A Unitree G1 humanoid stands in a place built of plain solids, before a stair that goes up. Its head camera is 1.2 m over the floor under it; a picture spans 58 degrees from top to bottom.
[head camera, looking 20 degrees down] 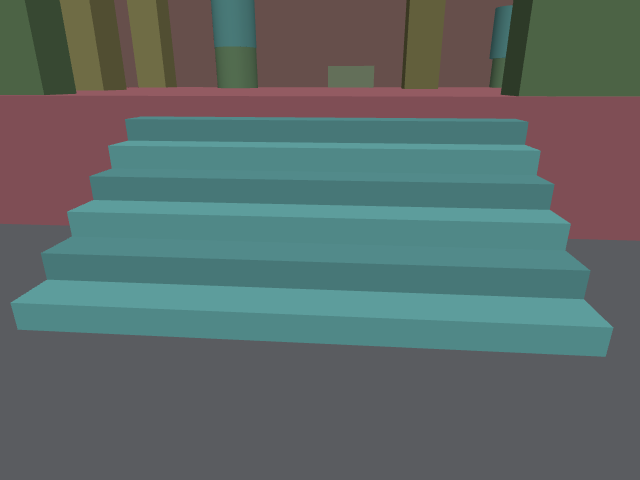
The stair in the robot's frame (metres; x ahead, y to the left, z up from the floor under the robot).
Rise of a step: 0.16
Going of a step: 0.28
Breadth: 2.90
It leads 5 degrees to the right of straight ahead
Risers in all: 7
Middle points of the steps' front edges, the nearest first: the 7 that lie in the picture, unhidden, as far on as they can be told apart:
1.82 0.12 0.16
2.10 0.09 0.32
2.38 0.07 0.47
2.65 0.05 0.63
2.93 0.03 0.79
3.21 0.00 0.95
3.49 -0.02 1.10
